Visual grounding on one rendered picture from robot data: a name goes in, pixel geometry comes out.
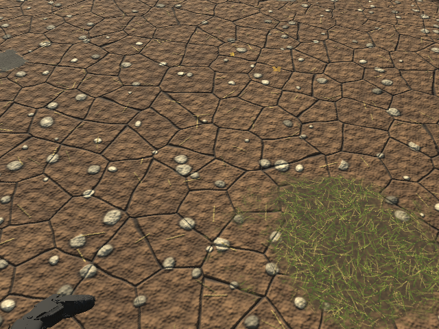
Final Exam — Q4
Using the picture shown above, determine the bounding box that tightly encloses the left robot hand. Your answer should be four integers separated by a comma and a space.
8, 294, 95, 329

